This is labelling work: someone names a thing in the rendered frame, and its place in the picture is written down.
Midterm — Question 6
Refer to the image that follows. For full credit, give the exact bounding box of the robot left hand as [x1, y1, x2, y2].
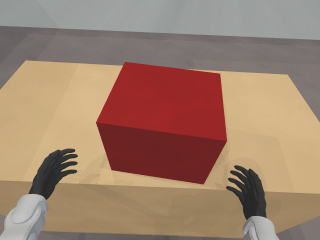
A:
[28, 148, 78, 200]

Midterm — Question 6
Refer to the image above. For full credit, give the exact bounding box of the left robot forearm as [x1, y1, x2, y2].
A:
[0, 194, 49, 240]

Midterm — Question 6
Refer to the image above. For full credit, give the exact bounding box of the right robot forearm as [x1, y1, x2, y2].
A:
[242, 216, 279, 240]

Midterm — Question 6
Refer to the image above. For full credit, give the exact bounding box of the pedestal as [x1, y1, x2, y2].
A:
[0, 60, 320, 239]

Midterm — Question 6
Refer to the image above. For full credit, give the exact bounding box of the robot right hand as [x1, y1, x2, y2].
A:
[226, 165, 267, 220]

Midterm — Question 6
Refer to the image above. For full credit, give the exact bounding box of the carton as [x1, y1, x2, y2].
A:
[96, 62, 227, 185]

